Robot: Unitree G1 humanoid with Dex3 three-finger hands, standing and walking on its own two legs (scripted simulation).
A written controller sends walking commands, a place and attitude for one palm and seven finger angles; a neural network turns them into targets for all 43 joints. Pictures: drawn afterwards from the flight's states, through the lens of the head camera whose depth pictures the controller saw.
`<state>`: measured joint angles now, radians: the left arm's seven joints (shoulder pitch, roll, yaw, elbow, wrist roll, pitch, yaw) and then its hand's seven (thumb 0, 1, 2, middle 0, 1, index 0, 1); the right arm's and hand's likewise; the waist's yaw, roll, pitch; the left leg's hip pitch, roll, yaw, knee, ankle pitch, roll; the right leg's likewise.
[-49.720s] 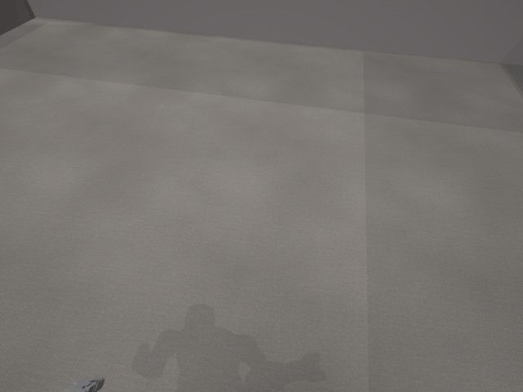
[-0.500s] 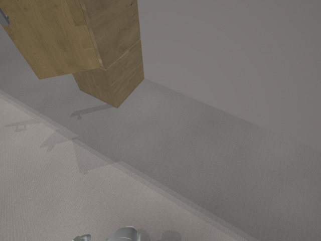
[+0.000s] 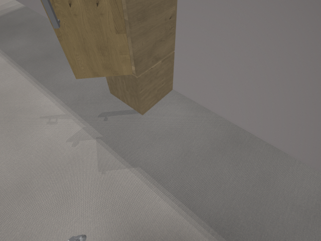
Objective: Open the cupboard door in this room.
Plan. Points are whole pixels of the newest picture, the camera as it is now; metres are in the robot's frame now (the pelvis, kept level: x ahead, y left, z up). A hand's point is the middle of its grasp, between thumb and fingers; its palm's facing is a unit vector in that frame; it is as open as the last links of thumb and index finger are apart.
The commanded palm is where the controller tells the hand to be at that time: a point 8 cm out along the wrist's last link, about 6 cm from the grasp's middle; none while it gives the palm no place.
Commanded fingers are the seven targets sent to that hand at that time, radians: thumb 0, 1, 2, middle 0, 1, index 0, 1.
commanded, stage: turn to face it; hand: left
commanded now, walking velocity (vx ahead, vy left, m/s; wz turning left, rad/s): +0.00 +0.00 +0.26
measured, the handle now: (51, 9) +1.00 +0.55 +0.09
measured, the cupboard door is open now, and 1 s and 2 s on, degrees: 47 47 47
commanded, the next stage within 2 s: take the last steps up to it in 0.02 s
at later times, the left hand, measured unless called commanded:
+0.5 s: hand out of the picture -0.05 +0.24 -0.18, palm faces +0.25 -0.95 -0.20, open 7.4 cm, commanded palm none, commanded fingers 0.00 0.90 0.90 -0.20 -0.30 -0.20 -0.30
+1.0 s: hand (85, 180) +0.31 +0.27 -0.16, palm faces +0.12 -0.98 -0.18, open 7.4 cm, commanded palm none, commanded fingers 0.00 0.90 0.90 -0.20 -0.30 -0.20 -0.30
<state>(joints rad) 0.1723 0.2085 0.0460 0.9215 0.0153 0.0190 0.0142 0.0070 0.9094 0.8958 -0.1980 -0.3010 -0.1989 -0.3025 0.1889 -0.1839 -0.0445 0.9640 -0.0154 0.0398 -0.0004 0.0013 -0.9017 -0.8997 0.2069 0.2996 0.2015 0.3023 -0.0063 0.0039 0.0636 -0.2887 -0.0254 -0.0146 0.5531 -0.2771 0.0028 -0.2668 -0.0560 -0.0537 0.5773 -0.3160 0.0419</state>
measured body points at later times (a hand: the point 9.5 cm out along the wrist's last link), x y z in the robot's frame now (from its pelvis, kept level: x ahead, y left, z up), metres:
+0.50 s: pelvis +0.03 +0.06 +0.00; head +0.05 +0.08 +0.44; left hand -0.06 +0.29 -0.17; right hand +0.17 -0.17 -0.13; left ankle +0.01 +0.14 -0.73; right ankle -0.01 -0.10 -0.70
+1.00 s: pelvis +0.20 +0.09 -0.01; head +0.24 +0.08 +0.43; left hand +0.30 +0.32 -0.14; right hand +0.09 -0.12 -0.16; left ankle +0.02 +0.14 -0.71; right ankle +0.28 +0.02 -0.73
